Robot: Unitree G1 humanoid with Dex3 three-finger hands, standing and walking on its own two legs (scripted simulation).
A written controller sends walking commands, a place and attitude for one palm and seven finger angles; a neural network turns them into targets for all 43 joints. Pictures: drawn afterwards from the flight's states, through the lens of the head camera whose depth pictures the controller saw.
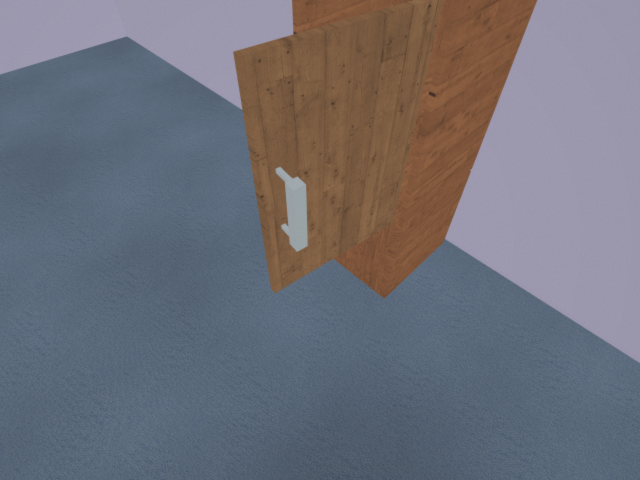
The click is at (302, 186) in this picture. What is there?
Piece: cupboard door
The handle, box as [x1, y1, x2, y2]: [276, 167, 307, 251]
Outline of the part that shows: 276,168 276,173 285,181 288,225 287,226 283,224 281,225 281,227 289,236 290,244 297,251 307,245 305,184 298,177 292,179 280,167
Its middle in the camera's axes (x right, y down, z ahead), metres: -0.06 -0.05 +0.75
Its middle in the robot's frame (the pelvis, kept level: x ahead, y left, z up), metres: +0.59 +0.10 -0.06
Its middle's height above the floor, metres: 0.72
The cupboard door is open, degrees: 82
